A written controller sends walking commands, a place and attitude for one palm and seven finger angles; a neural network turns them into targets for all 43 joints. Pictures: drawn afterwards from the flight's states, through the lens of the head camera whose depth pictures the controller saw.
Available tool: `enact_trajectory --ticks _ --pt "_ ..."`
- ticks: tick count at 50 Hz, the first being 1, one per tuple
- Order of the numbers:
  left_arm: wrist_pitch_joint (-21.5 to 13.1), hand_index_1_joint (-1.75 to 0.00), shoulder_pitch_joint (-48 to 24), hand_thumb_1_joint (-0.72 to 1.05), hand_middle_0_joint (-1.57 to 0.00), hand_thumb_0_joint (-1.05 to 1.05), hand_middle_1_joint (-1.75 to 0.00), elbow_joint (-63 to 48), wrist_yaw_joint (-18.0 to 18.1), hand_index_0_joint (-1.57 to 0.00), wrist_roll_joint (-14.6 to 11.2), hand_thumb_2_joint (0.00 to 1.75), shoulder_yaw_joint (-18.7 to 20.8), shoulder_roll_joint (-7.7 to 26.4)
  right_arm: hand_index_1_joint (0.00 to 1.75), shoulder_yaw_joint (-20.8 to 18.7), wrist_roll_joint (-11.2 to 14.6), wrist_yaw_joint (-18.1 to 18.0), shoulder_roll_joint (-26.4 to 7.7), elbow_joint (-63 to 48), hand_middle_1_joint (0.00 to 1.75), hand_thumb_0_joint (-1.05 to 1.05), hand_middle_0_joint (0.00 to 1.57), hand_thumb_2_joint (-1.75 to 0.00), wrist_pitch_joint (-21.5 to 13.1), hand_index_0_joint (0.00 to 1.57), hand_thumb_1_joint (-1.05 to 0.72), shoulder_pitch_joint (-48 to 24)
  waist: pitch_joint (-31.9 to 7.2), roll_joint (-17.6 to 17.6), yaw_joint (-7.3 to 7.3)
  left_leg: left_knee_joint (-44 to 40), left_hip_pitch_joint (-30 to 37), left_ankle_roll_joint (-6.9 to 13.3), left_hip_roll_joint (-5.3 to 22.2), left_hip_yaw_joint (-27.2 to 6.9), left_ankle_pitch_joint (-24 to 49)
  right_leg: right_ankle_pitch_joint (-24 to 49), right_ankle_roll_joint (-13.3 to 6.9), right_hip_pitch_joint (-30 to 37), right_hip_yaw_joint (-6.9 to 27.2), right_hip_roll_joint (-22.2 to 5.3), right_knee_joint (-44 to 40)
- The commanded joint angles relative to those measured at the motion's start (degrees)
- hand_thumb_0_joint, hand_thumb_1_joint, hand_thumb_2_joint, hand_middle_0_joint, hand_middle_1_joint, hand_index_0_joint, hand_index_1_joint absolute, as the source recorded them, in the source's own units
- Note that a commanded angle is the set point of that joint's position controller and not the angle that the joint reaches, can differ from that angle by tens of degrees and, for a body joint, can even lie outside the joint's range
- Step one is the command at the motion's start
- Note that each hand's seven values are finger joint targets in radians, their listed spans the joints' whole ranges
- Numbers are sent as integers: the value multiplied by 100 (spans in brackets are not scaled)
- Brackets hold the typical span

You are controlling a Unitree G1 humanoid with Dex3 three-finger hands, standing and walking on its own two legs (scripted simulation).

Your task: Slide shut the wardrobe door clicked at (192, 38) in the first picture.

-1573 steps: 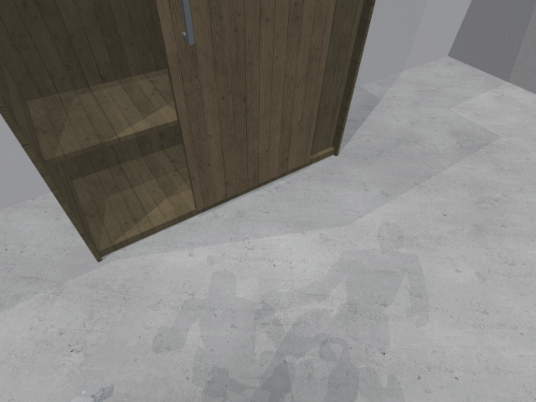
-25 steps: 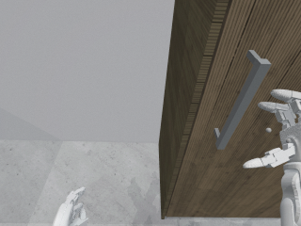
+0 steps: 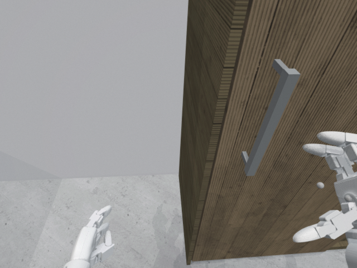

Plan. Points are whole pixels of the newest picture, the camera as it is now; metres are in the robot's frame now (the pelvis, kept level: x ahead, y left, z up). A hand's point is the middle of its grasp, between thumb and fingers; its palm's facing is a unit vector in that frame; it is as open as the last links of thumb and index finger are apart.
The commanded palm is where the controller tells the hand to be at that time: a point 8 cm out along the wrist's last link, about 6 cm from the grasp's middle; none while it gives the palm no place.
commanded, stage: slip the hand off the handle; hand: right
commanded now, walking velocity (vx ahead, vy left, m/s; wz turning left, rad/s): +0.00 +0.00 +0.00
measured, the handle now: (262, 125) +0.33 -0.16 +0.21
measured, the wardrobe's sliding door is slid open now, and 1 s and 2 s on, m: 0.00 0.00 0.00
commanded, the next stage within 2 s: draw the hand back to the body in 0.02 s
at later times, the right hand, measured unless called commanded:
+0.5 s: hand (329, 187) +0.20 -0.23 +0.19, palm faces +0.07 +0.99 -0.11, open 14.7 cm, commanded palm +0.15 -0.27 +0.20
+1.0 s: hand (341, 201) +0.18 -0.25 +0.18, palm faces +0.46 +0.81 -0.36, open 12.2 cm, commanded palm +0.14 -0.29 +0.19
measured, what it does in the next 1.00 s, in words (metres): stands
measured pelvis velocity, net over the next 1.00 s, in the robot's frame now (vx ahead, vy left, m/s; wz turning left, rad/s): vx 0.00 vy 0.00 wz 0.00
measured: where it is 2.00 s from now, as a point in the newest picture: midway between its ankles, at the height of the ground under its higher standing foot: outside the picture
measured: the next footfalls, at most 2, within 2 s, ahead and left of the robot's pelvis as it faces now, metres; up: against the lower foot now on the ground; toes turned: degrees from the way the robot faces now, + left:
none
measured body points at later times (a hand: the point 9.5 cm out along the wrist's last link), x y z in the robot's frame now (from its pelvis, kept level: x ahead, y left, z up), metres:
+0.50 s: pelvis +0.01 +0.00 +0.01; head -0.05 +0.02 +0.45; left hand +0.22 +0.21 -0.04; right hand +0.19 -0.29 +0.20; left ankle +0.01 +0.13 -0.72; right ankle +0.00 -0.11 -0.72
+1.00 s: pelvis +0.00 +0.00 +0.01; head -0.03 +0.03 +0.46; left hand +0.18 +0.22 -0.07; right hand +0.15 -0.29 +0.20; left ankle +0.01 +0.13 -0.72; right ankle +0.00 -0.11 -0.72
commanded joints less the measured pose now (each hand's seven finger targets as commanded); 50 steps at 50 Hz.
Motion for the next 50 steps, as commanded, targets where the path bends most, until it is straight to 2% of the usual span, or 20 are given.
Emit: enact_trajectory --ticks 1,2,7,8,9,12,16,18,20,22,28,32,33,34,35,37,38,40,47,50 --pt "-324 -30 -686 90 -20 0 -30 -1010 5 -20 17 90 283 679 115 -706 207 -80 -993 -1550 115 0 25 -20 -254 25 55 -112 -553 -82 -110 -438 268 199 -218 8 1170 1261 27 44 119 103 -664" --pt "-297 -30 -665 90 -20 0 -30 -975 17 -20 18 90 287 689 115 -798 218 -91 -1035 -1455 115 0 25 -20 -231 25 55 -51 -445 108 -100 -459 249 195 -230 24 1152 1245 35 -20 127 98 -654" --pt "-355 -30 -588 90 -20 0 -30 -935 62 -20 -15 90 265 716 115 -404 250 -90 -774 -1667 115 0 25 -20 -254 25 55 -576 -58 -77 67 -514 -163 182 -259 14 650 849 40 -53 208 92 -648" --pt "-307 -30 -536 90 -20 0 -30 -972 83 -20 -163 90 303 760 115 -351 -181 -6 -1275 -1058 115 0 25 -20 606 25 55 33 -228 -497 -35 -587 -34 221 -237 -67 506 561 10 -22 150 5 -881" --pt "-251 -30 -627 90 -20 0 -30 -1144 113 -20 -218 90 256 719 115 -126 -133 42 -1063 -1824 115 0 25 -20 955 25 55 -489 -263 -640 36 -679 93 206 -194 -25 499 584 -9 43 169 56 -963" --pt "-246 -30 -673 90 -20 0 -30 -1214 259 -20 -243 90 244 742 115 -477 -147 35 -1419 -1898 115 0 25 -20 1598 25 55 -517 -441 -208 -2 -731 207 186 -236 31 552 785 -67 164 215 55 -928" --pt "-283 -30 -804 90 -20 0 -30 -1263 374 -20 -332 90 155 793 115 -985 237 340 -1788 -1737 115 0 25 -20 2270 25 55 -795 -602 -11 -31 -809 365 185 -277 72 788 1071 -87 402 244 79 -934" --pt "-351 -30 -859 90 -20 0 -30 -1246 394 -20 -359 90 94 798 115 -1253 578 506 -1791 -1474 115 0 25 -20 2407 25 55 -771 -634 1 -56 -784 440 202 -309 115 1010 1251 -47 495 279 91 -931" --pt "-408 -30 -886 90 -20 0 -30 -1225 353 -20 -360 90 74 789 115 -1261 688 597 -1706 -1402 115 0 25 -20 2442 25 55 -768 -564 -196 -88 -770 411 199 -332 120 1132 1344 -19 557 266 102 -941" --pt "-457 -30 -885 90 -20 0 -30 -1235 293 -20 -355 90 97 788 115 -1209 683 594 -1591 -1424 115 0 25 -20 2455 25 55 -668 -486 -370 -112 -775 441 215 -324 105 1277 1474 1 593 232 118 -929" --pt "-366 -30 -812 90 -20 0 -30 -1283 182 -20 -390 90 167 839 113 -1037 463 669 -1543 -1218 113 0 25 -22 2713 25 51 -360 -48 -12 -22 -954 229 167 -343 52 1051 1236 -66 380 163 96 -1011" --pt "-411 -30 -823 90 -20 0 -30 -1294 217 -20 -361 90 184 834 104 -1263 396 573 -1885 -1709 104 0 24 -29 2521 24 37 -709 -77 -196 -29 -1050 218 165 -353 12 753 1088 -97 461 161 109 -1004" --pt "-462 -30 -929 90 -20 0 -30 -1360 137 -20 -54 90 311 642 102 -1313 -716 -627 -2216 -2720 102 0 24 -31 1687 24 33 -933 333 -420 -95 -1464 184 148 -315 -186 668 1018 -45 84 -1 159 -1016" --pt "-499 -30 -768 90 -20 0 -30 -1183 126 -20 -9 90 288 627 100 -1082 -783 -1110 -1660 -1826 100 0 24 -32 1449 24 30 6 517 -54 -12 -1412 111 180 -248 -101 397 749 6 -5 -7 98 -1023" --pt "-454 -30 -730 90 -20 0 -30 -1187 83 -20 -21 90 272 599 98 -745 -829 -1289 -1243 -1708 98 0 24 -34 1365 24 26 408 526 -7 8 -1354 135 181 -213 -121 328 640 5 -1 2 78 -1009" --pt "-313 -30 -697 90 -20 0 -30 -1081 80 -20 -7 90 337 585 94 -839 -1055 -1602 -1489 -1876 94 0 24 -37 1038 24 19 287 373 -250 11 -1457 239 184 -174 -198 184 517 -18 132 -62 97 -1045" --pt "-308 -30 -649 90 -20 0 -30 -1063 76 -20 12 90 381 587 92 -842 -1111 -1714 -1524 -2016 92 0 24 -39 863 24 15 259 43 -502 33 -1433 394 182 -123 -246 88 439 -15 262 -85 97 -1076" --pt "-313 -30 -640 90 -20 0 -30 -992 89 -20 47 90 412 555 87 -675 -1230 -1874 -1392 -1921 87 0 23 -43 643 23 8 305 -40 -538 62 -1460 409 170 -100 -248 -17 350 -43 375 -108 110 -1126" --pt "-198 -30 -682 90 -20 0 -30 -803 139 -20 108 90 505 619 73 -516 -1453 -2101 -1338 -1437 73 0 22 -55 302 22 -17 152 59 175 128 -1493 456 140 -86 -166 58 524 -125 529 -61 85 -1312" --pt "-129 -30 -740 90 -20 0 -30 -773 120 -20 115 90 515 603 66 -586 -1474 -2097 -1329 -1290 66 0 22 -60 250 22 -28 378 44 178 51 -1377 588 148 -92 -139 351 757 -122 560 -40 56 -1390"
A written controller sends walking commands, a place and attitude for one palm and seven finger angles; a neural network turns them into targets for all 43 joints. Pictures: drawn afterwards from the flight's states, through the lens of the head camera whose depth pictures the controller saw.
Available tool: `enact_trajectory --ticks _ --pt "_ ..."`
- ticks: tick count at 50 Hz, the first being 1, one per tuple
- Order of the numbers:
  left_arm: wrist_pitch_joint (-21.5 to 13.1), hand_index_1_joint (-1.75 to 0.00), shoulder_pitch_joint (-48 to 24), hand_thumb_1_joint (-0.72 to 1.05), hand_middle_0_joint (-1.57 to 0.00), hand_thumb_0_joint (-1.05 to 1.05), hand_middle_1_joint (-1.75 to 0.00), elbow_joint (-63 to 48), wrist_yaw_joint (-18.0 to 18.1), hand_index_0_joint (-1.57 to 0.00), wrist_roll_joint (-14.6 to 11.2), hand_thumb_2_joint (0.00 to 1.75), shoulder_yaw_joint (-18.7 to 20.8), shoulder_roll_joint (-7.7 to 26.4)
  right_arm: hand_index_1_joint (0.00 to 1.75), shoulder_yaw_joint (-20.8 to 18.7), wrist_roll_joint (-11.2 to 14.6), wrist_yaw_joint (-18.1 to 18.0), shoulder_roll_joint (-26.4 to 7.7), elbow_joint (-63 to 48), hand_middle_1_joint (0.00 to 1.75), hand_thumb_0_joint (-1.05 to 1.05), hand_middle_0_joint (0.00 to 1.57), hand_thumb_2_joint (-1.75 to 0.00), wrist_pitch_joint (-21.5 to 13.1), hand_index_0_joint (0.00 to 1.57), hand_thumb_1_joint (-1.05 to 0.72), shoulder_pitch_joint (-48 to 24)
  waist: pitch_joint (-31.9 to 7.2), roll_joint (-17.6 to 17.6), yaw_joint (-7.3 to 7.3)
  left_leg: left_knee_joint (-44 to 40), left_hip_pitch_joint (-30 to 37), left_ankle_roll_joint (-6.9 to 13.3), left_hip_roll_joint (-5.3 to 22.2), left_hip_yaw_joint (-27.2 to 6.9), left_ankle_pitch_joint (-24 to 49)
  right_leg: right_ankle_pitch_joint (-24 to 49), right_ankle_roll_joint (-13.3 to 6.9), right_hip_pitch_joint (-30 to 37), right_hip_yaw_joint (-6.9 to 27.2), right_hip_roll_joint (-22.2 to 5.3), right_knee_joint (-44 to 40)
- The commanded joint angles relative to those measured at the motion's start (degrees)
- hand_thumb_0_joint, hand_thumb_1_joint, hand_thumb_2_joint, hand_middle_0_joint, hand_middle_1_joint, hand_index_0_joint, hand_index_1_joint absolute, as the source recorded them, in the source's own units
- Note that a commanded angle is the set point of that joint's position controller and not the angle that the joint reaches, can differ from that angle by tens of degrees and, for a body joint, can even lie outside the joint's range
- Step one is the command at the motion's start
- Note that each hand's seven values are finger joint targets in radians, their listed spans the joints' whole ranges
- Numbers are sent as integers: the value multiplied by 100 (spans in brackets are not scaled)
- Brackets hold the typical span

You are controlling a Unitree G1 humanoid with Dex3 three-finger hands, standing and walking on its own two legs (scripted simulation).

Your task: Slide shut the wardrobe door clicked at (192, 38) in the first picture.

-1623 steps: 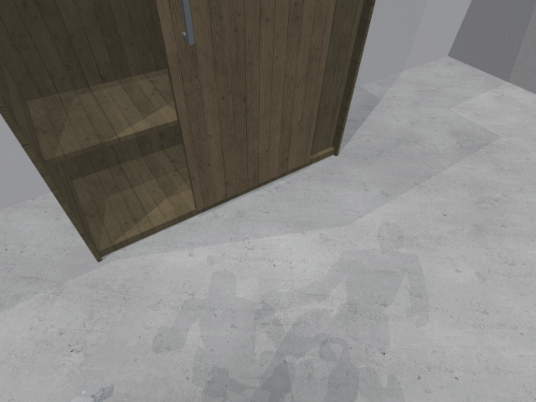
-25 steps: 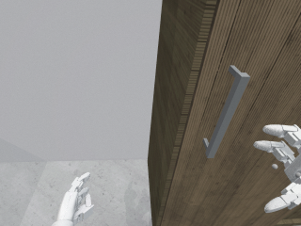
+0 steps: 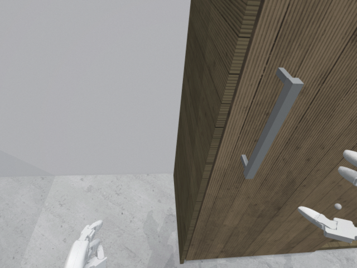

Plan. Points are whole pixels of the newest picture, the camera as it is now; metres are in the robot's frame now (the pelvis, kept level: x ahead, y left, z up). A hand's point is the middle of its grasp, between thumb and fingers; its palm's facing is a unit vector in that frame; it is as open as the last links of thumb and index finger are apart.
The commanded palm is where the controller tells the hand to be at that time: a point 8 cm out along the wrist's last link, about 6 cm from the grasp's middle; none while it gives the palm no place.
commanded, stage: draw the hand back to the body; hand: right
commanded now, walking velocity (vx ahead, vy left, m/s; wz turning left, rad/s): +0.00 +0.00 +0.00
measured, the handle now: (263, 130) +0.33 -0.16 +0.20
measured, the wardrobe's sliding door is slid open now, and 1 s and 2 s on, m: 0.00 0.00 0.00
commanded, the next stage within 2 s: step back with the hand held close in 0.72 s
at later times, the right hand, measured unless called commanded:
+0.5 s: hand (340, 195) +0.21 -0.28 +0.16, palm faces +0.47 +0.81 -0.36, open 7.7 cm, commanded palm +0.16 -0.31 +0.18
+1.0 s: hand (344, 187) +0.21 -0.27 +0.18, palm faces +0.46 +0.78 -0.42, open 7.4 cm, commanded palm +0.15 -0.30 +0.18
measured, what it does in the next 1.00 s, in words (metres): stands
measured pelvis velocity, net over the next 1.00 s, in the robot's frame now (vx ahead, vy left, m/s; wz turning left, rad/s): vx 0.00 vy -0.01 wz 0.03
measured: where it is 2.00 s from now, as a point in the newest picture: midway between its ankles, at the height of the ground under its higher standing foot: outside the picture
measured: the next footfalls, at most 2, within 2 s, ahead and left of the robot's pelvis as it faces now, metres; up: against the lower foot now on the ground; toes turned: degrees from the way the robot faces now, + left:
left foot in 1.66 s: -0.03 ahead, +0.11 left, +0.00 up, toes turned -4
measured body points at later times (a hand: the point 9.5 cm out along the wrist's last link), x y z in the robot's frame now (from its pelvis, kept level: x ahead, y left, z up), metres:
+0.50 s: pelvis +0.02 -0.02 +0.00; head -0.01 +0.00 +0.45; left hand +0.20 +0.21 -0.07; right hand +0.18 -0.32 +0.18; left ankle +0.01 +0.13 -0.74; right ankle +0.00 -0.12 -0.74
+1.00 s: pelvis +0.00 -0.01 +0.01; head +0.00 +0.01 +0.46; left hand +0.18 +0.22 -0.08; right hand +0.18 -0.31 +0.20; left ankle +0.01 +0.13 -0.74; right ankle +0.00 -0.12 -0.74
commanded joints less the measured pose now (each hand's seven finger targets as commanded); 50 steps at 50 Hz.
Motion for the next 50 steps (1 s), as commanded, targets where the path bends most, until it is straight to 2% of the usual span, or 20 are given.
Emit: enact_trajectory --ticks 1,9,14,17,21,25,28,31,35,36,37,39,41,42,43,44,45,46,49,50 --pt "-304 -30 -948 90 -20 0 -30 -1046 53 -20 26 90 281 625 64 -632 -39 -109 -1106 -1004 64 0 22 -62 -470 22 -32 -649 -268 488 44 -619 16 141 -59 -147 123 521 -128 -18 -33 59 -723" --pt "-140 -30 -939 90 -20 0 -30 -1082 -27 -20 31 90 287 592 47 -758 -69 -65 -1134 -1113 47 0 21 -76 -526 21 -61 -501 -144 -34 -19 -513 242 198 -104 -108 655 1044 -9 7 3 7 -868" --pt "-34 -30 -874 90 -20 0 -30 -1094 -42 -20 40 90 314 615 36 -803 -63 -61 -1119 -1012 36 0 20 -85 -473 20 -79 -476 -143 165 10 -505 287 190 -130 -88 916 1373 26 54 -4 -24 -872" --pt "37 -30 -845 90 -20 0 -30 -1076 -36 -20 46 90 330 635 30 -833 -76 -74 -1140 -966 30 0 20 -90 -442 20 -90 -621 -211 134 35 -537 331 188 -128 -87 909 1397 43 104 -16 -22 -890" --pt "33 -30 -848 90 -20 0 -30 -1072 -63 -20 65 90 329 636 30 -682 -108 -89 -1052 -1244 30 0 20 -90 -435 20 -90 -720 -376 -278 43 -515 355 193 -127 -96 1007 1637 83 273 19 -22 -880" --pt "51 -30 -862 90 -20 0 -30 -1089 -60 -20 89 90 323 651 30 -699 -99 -108 -1083 -1178 30 0 20 -90 -383 20 -90 -681 -312 70 37 -557 382 185 -154 -67 974 1525 66 216 41 -12 -917" --pt "97 -30 -878 90 -20 0 -30 -1095 -40 -20 82 90 319 627 30 -761 -96 -115 -1127 -1095 30 0 20 -90 -362 20 -90 -714 -264 172 43 -608 382 183 -156 -79 922 1388 41 182 2 14 -930" --pt "124 -30 -893 90 -20 0 -30 -1078 -54 -20 78 90 307 602 30 -751 -105 -100 -1084 -1135 30 0 20 -90 -355 20 -90 -667 -270 -81 25 -596 429 198 -153 -95 1068 1588 61 226 -17 22 -907" --pt "161 -30 -922 90 -20 0 -30 -1086 -59 -20 83 90 306 604 30 -747 -94 -85 -1080 -1022 30 0 20 -90 -334 20 -90 -677 -171 106 22 -651 391 183 -170 -72 891 1391 56 183 6 14 -965" --pt "161 -30 -929 90 -20 0 -30 -1098 -56 -20 79 90 314 603 30 -715 -97 -78 -1057 -1093 30 0 20 -90 -341 20 -90 -685 -224 10 23 -664 395 182 -166 -94 892 1389 44 229 -21 18 -956" --pt "168 -30 -923 90 -20 0 -30 -1096 -50 -20 83 90 309 605 30 -735 -97 -86 -1099 -1086 30 0 20 -90 -341 20 -90 -707 -185 90 27 -688 417 187 -167 -82 875 1353 41 201 -12 39 -965" --pt "162 -30 -931 90 -20 0 -30 -1097 -54 -20 83 90 307 591 30 -700 -96 -76 -1060 -1114 30 0 20 -90 -348 20 -90 -708 -189 14 33 -708 390 176 -170 -96 852 1310 31 246 -30 34 -968" --pt "147 -30 -947 90 -20 0 -30 -1096 -43 -20 92 90 314 593 30 -762 -88 -86 -1109 -1104 30 0 20 -90 -365 20 -90 -658 -239 134 13 -723 427 168 -168 -93 837 1273 12 236 -32 47 -972" --pt "172 -30 -942 90 -20 0 -30 -1060 -17 -20 78 90 313 620 30 -908 -91 -119 -1328 -1094 30 0 20 -90 -357 20 -90 -1075 -242 113 45 -774 437 172 -168 -118 782 1205 4 236 -51 63 -976" --pt "255 -30 -962 90 -20 0 -30 -1266 -41 -20 56 90 240 728 30 -1702 -81 -154 -2113 -1733 30 0 20 -90 -708 20 -90 -2047 381 112 207 -1220 -47 136 73 -682 931 589 -153 -248 -70 -4 -924" --pt "323 -30 -908 90 -20 0 -30 -1066 -28 -20 72 90 201 597 30 -1385 -86 -104 -1651 -1043 30 0 20 -90 -774 20 -90 -1402 429 509 250 -1355 -223 139 165 -701 748 462 -171 -178 20 39 -854" --pt "385 -30 -954 90 -20 0 -30 -1068 -47 -20 91 90 213 604 30 -1138 -135 -64 -1383 -821 30 0 20 -90 -756 20 -90 -988 478 567 250 -1407 -358 143 169 -741 804 583 -190 -85 10 32 -833" --pt "442 -30 -915 90 -20 0 -30 -1131 -70 -20 100 90 250 657 30 -1007 -159 -36 -1223 -791 30 0 20 -90 -753 20 -90 -770 343 540 254 -1364 -311 132 178 -717 878 711 -172 -27 -22 8 -820" --pt "583 -30 -860 90 -20 0 -30 -1265 -90 -20 118 90 337 744 30 -912 -175 -13 -1108 -876 30 0 20 -90 -856 20 -90 -362 -226 41 238 -1017 30 78 157 -517 1492 1350 -145 80 -90 -80 -886" --pt "631 -30 -818 90 -20 0 -30 -1312 -92 -20 106 90 369 746 30 -970 -170 -27 -1150 -948 30 0 20 -90 -867 20 -90 -185 -512 117 232 -879 180 52 140 -447 1711 1610 -145 154 -84 -119 -878"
